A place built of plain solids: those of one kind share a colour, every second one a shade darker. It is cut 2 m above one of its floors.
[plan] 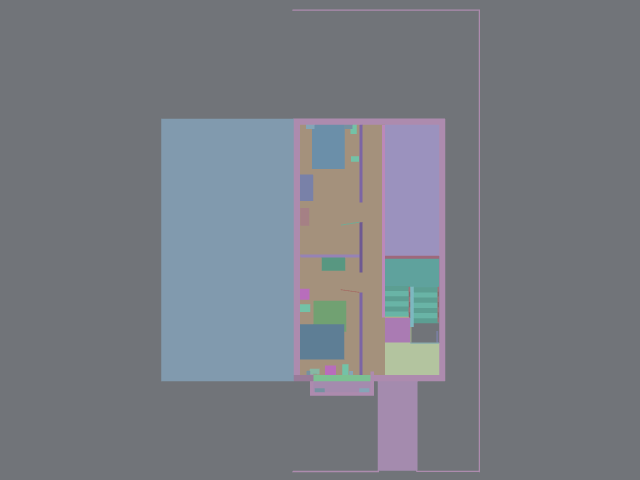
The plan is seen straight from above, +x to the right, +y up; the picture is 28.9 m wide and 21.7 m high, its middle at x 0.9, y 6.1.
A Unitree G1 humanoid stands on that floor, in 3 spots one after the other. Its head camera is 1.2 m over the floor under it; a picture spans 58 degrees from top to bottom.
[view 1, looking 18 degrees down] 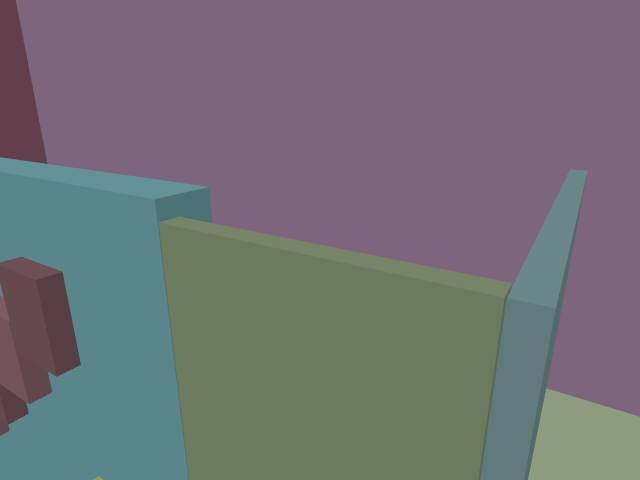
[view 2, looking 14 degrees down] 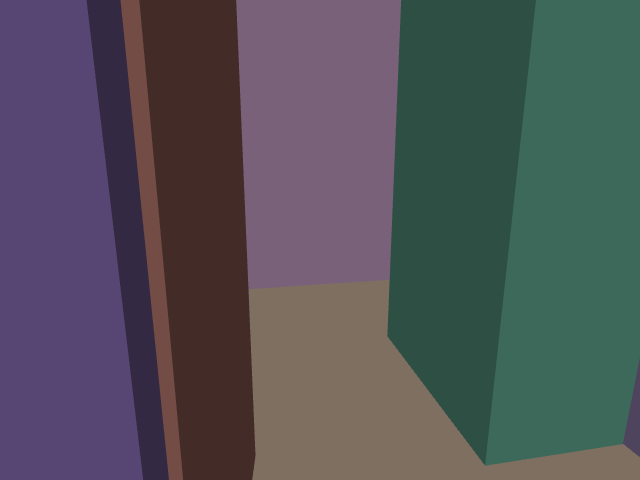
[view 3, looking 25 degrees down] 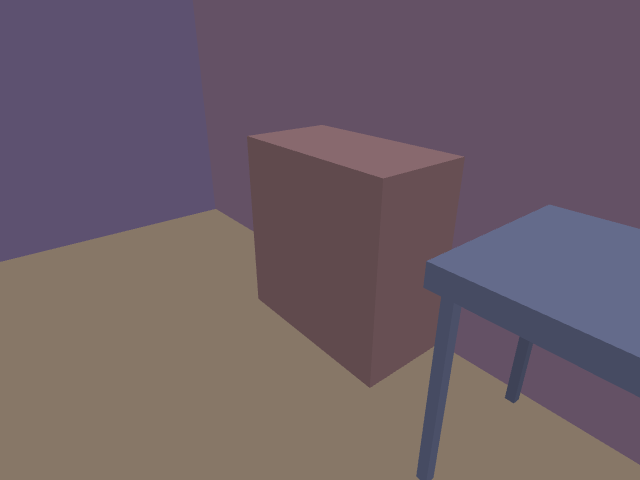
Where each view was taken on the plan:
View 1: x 4.41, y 1.40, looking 32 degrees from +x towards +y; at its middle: wall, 2.33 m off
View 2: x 3.26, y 3.85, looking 169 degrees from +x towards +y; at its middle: wall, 3.42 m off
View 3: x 1.35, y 8.39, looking -129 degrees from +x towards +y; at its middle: dresser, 1.63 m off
